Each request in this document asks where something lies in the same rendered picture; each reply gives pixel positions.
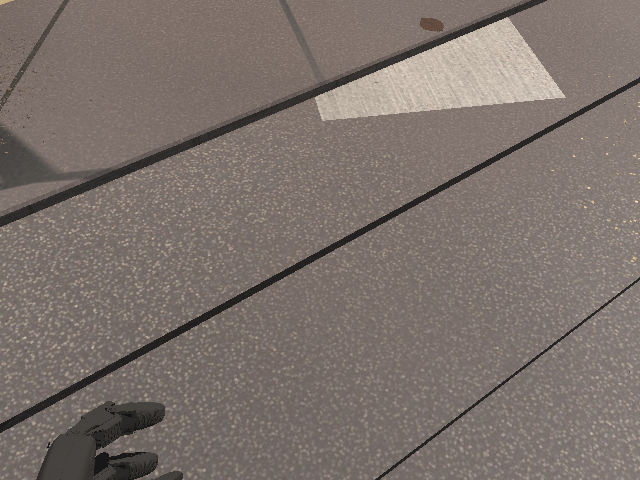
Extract robot left hand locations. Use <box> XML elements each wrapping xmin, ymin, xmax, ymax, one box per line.
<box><xmin>36</xmin><ymin>401</ymin><xmax>183</xmax><ymax>480</ymax></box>

